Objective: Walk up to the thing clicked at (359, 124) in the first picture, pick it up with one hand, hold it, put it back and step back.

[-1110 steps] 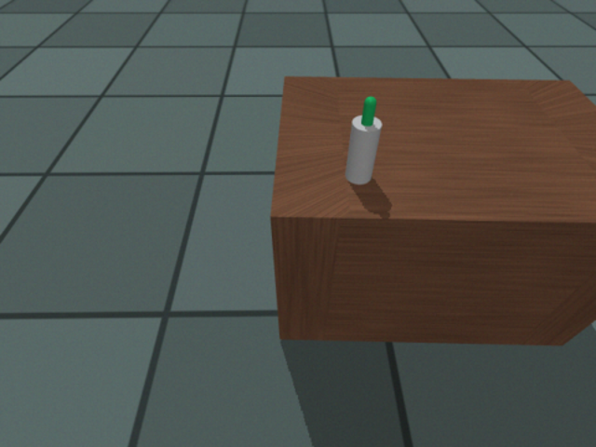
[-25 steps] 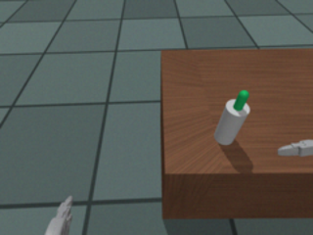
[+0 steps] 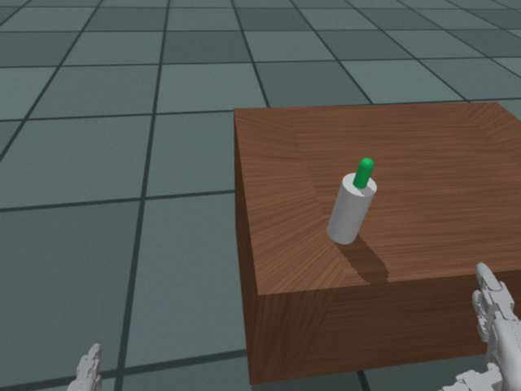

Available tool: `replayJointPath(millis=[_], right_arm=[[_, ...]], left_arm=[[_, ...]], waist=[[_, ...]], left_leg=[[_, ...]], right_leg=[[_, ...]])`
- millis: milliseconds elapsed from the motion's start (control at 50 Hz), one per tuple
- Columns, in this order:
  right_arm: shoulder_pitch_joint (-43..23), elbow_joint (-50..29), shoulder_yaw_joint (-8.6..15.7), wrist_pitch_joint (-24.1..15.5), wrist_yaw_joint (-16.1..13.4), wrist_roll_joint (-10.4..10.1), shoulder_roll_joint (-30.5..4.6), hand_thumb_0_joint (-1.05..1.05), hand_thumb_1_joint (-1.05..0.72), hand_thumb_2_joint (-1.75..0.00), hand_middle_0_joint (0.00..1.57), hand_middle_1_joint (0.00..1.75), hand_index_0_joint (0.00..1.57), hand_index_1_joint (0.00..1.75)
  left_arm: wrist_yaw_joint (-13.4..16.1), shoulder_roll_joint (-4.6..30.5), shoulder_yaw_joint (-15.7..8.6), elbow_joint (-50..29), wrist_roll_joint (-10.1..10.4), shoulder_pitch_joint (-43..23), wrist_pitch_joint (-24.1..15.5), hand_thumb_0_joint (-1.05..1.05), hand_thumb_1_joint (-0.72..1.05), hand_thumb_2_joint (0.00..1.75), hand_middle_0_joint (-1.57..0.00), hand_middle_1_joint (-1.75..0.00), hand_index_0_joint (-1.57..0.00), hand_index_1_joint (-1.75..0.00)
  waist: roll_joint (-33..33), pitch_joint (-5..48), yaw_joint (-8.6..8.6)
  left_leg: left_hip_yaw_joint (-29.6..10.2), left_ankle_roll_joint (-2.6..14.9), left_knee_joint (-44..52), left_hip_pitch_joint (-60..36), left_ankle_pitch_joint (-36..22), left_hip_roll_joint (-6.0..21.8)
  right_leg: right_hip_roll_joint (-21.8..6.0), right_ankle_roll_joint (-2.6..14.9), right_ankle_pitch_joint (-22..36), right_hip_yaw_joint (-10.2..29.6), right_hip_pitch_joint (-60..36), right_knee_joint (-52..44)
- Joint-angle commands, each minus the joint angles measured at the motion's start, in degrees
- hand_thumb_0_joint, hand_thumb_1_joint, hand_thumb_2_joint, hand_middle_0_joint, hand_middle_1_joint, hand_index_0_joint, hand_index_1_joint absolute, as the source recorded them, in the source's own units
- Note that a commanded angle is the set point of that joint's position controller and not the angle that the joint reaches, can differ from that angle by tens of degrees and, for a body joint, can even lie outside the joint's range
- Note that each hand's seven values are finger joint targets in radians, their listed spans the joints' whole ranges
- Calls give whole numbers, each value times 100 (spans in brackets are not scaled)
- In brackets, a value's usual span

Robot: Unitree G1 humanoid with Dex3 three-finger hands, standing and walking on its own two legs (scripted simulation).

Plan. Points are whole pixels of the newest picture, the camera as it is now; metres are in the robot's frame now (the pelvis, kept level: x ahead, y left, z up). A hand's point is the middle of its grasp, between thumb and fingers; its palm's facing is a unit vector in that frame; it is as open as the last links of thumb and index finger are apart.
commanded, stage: sink last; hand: right
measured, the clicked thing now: (353, 200) +0.48 -0.22 +0.01
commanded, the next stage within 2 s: home in 0.26 s
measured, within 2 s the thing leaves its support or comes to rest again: neither
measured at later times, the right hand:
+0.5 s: hand (470, 356) +0.16 -0.26 +0.06, palm faces +0.35 +0.85 -0.39, open 17.4 cm
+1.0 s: hand (369, 388) +0.16 -0.17 -0.08, palm faces +0.07 +0.98 -0.20, open 17.5 cm
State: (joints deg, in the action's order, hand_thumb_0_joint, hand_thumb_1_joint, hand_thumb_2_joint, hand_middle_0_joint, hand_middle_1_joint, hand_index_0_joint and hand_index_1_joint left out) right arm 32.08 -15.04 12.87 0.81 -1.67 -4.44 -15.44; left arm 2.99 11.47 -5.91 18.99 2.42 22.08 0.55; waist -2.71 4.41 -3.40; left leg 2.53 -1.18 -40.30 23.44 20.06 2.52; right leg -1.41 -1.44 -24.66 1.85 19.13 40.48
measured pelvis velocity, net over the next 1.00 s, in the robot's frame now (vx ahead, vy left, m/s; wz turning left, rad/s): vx -0.01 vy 0.00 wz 0.02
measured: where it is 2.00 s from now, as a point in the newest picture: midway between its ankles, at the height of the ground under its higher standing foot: outside the picture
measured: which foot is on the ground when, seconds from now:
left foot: down 0.00-1.00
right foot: down 0.00-1.00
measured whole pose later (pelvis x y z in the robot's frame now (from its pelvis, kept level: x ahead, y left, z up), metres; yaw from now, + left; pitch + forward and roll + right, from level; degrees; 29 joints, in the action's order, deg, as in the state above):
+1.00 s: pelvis -0.01 +0.00 -0.01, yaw +1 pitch +5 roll +1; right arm 21.9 13.4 0.6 -0.3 -3.9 -0.8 -10.3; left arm 4.3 10.8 0.5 23.6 0.7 17.7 -4.7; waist 0.4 2.8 0.6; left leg 1.7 -1.2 -45.2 30.0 20.6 1.7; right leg -2.2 -1.5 -26.7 1.2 25.9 47.2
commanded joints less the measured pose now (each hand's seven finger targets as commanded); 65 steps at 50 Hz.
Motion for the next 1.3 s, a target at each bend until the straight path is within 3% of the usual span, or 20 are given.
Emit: replayJointPath(millis=[0, 60, 160, 220, 320, 360, 380, 420, 500, 600, 640, 740, 820, 900, 920, 980, 1120, 1240, 1260, 1280], right_arm=[[-662, -1009, 767, -414, -117, 18, -1084, 0, 51, -6, 5, 6, 5, 6], [-660, -693, 963, -511, -154, 40, -1166, 0, 53, -6, 5, 6, 5, 6], [-627, -509, 1052, -727, -181, 65, -1236, 0, 57, -5, 5, 6, 5, 6], [-728, -750, 822, -862, -175, 59, -1130, 0, 54, -6, 5, 6, 5, 6], [-610, -695, 1166, -991, -243, 58, -1394, 0, 50, -7, 5, 6, 5, 6], [-492, -247, 1152, -1017, -219, 43, -1285, 0, 55, -6, 5, 5, 5, 5], [-461, -72, 1075, -1031, -202, 46, -1162, 0, 54, -6, 5, 6, 5, 6], [-395, 154, 858, -1089, -144, 64, -948, 0, 55, -6, 5, 5, 5, 5], [-556, 366, 321, -1138, -60, 109, -635, 0, 58, -4, 5, 5, 5, 5], [-598, 587, 37, -1029, -39, 167, -606, 0, 55, -6, 5, 5, 5, 5], [-739, 789, -193, -974, -56, 215, -473, 0, 56, -5, 5, 5, 5, 5], [-1204, 1479, -644, -781, -85, 288, -243, 0, 55, -6, 5, 5, 5, 5], [-1216, 1769, -722, -666, -170, 323, -281, 0, 55, -6, 5, 5, 5, 5], [-1174, 1926, -830, -531, -222, 328, -291, 0, 53, -7, 6, 6, 6, 6], [-1088, 1695, -385, -492, -373, 339, -521, 0, 59, -3, 5, 5, 5, 5], [-837, 1679, -973, -299, -384, 350, -57, 0, 55, -6, 5, 5, 5, 5], [-993, 1496, -1094, -56, -448, 361, 18, 0, 54, -6, 5, 6, 5, 6], [-1051, 1154, -969, 242, -517, 380, -135, 0, 56, -5, 5, 5, 5, 5], [-1479, 3164, -688, -59, -327, 986, -1358, 0, 55, -6, 5, 5, 5, 5], [-1347, 3415, -668, -163, -217, 977, -1308, 0, 53, -7, 6, 6, 6, 6]], left_arm=[[214, 1081, -715, -1059, -20, -214, -454, 0, -50, 4, -6, -6, -6, -5], [275, 1180, -837, -1292, -31, -331, -561, 0, -51, 4, -6, -5, -6, -5], [223, 549, -273, -871, -46, -182, -619, 0, -52, 5, -5, -4, -5, -4], [168, 413, -7, -810, -66, -544, -718, 0, -50, 6, -5, -5, -5, -5], [303, 1026, -498, -980, -112, -416, -885, 0, -48, 8, -5, -5, -5, -6], [303, 935, -440, -982, -98, -300, -875, 0, -38, 17, -12, -13, -13, -14], [286, 956, -496, -975, -87, -223, -874, 0, -30, 25, -13, -18, -13, -18], [208, 490, -27, -956, -78, -236, -868, 0, -14, 41, -14, -20, -14, -20], [146, 155, 452, -807, -82, -510, -918, 0, 18, 60, -15, -21, -15, -21], [175, 820, -107, -629, -131, -288, -1011, 0, 58, 72, -17, -24, -17, -24], [175, 788, -87, -663, -142, -266, -1020, 0, 70, 78, -18, -26, -18, -26], [194, 444, 293, -816, -123, -578, -935, 0, 86, 88, -20, -29, -20, -29], [215, 365, 439, -893, -152, -611, -863, 0, 89, 90, -20, -29, -20, -30], [197, 481, 342, -885, -167, -462, -765, 0, 90, 90, -20, -29, -20, -30], [220, 827, 271, 51, -162, -785, -782, 0, 90, 90, -20, -29, -20, -30], [218, 666, 368, -70, -137, -862, -841, 0, 90, 90, -20, -30, -20, -30], [211, 780, 290, 223, -128, -991, -810, 0, 90, 90, -20, -30, -20, -30], [283, 768, 292, 259, -122, -1029, -827, 0, 90, 90, -20, -30, -20, -30], [128, 1765, 138, 1486, -760, -1037, -574, 0, 90, 90, -20, -30, -20, -30], [61, 1747, 84, 1600, -810, -869, -430, 0, 90, 90, -20, -29, -20, -30]], waist=[[424, 9, 311], [726, 87, 195], [168, 8, -69], [-122, -55, -84], [178, 349, 74], [381, 17, 83], [489, -99, 126], [422, -265, 51], [324, -286, 89], [183, 19, 345], [203, 252, 383], [265, 310, 386], [78, 612, 257], [-132, 642, 272], [-225, 574, 160], [-7, 457, 354], [245, 544, 462], [337, 866, 434], [165, 578, 352], [4, 859, 432]], left_leg=[[183, 23, 657, -167, -648, -120], [135, 5, 717, -265, -377, -68], [74, 47, 657, -352, -374, -28], [72, 71, 645, -285, -67, -52], [99, 40, 660, -495, -376, -64], [151, 22, 689, -411, -410, -84], [171, 22, 700, -363, -326, -97], [124, 26, 757, -345, -198, -66], [133, 49, 685, -224, -232, -94], [187, 68, 463, -85, -535, -157], [199, 73, 356, -170, -834, -164], [159, 77, 227, -84, -823, -135], [127, 101, 125, -280, -933, -109], [108, 126, 78, -295, -999, -119], [145, 147, -36, -252, -932, -207], [183, 132, -47, -178, -1087, -237], [223, 118, -248, 22, -1352, -276], [151, 92, -253, -75, -1397, -235], [-432, 441, -333, -468, -1816, 238], [-407, 564, -448, -551, -1968, 238]], right_leg=[[193, 256, 911, -349, 350, -666], [227, 254, 737, -341, 396, -598], [267, 205, 755, -414, 659, -573], [252, 176, 422, -410, 823, -648], [231, 188, 717, -381, 537, -595], [219, 198, 756, -374, 621, -591], [203, 201, 686, -358, 656, -634], [217, 190, 618, -402, 714, -635], [212, 181, 627, -419, 770, -678], [151, 160, 794, -356, 579, -633], [137, 141, 1114, -316, 478, -540], [131, 144, 1100, -296, 738, -364], [147, 104, 1217, -327, 788, -272], [144, 73, 1260, -361, 795, -250], [96, 55, 1224, -277, 898, -133], [61, 70, 1372, -294, 942, -76], [10, 67, 1815, -200, 888, 128], [73, 117, 1670, -248, 884, 274], [-297, 353, 2464, 102, 343, 212], [-315, 419, 2786, 124, 89, 220]])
